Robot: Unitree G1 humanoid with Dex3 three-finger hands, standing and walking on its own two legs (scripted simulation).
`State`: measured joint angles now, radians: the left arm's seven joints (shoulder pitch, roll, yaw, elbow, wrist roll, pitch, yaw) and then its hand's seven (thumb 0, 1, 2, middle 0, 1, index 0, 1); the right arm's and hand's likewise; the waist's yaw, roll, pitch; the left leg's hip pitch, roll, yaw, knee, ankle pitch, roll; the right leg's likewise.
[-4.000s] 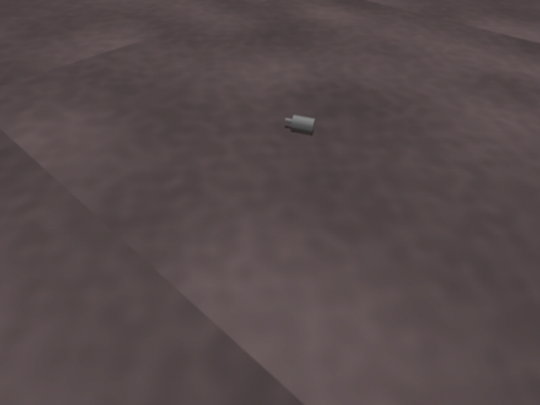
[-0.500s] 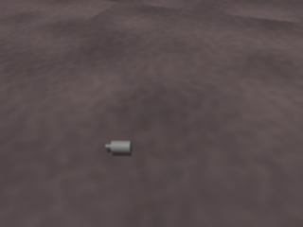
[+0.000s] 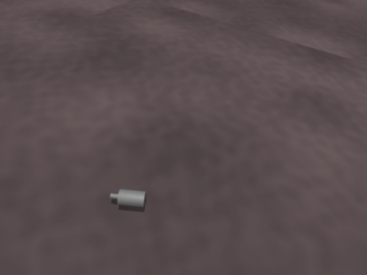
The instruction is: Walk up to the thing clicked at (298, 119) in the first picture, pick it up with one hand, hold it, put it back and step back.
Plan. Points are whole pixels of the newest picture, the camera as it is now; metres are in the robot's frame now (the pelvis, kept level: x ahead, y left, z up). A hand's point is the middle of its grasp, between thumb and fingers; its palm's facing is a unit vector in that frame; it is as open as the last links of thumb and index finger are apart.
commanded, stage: walk up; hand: left
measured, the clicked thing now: (127, 197) +0.66 +0.24 -0.72
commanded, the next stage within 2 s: none
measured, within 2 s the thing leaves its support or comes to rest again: neither
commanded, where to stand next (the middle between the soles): +0.30 -0.01 m, yaw -2 degrees
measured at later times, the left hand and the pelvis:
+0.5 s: hand (74, 258) +0.20 +0.23 -0.11, palm faces -0.04 -0.90 -0.44, open 7.3 cm; pelvis +0.14 -0.04 +0.00, yaw -2 degrees
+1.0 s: hand (79, 227) +0.28 +0.26 -0.16, palm faces -0.10 -0.92 -0.37, open 7.3 cm; pelvis +0.22 -0.01 -0.01, yaw -3 degrees
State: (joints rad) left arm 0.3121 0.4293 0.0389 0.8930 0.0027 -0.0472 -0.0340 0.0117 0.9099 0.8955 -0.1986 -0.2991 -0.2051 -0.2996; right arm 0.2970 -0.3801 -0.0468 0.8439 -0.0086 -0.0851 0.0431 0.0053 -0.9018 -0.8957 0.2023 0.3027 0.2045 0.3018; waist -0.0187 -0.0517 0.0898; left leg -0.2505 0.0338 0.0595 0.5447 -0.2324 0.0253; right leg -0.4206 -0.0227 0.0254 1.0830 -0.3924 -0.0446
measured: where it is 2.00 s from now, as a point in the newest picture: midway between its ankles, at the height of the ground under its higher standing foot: outside the picture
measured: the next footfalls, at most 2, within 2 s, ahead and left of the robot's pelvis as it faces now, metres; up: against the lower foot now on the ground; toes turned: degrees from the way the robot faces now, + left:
right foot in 0.26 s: +0.22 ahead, -0.16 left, +0.00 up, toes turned -5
left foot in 0.70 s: +0.31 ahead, +0.10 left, +0.00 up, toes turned -1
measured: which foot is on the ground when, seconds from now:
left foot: down 0.00-0.30, up 0.32-0.68, down 0.70-1.00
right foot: up 0.00-0.24, down 0.26-0.72, up 0.74-1.00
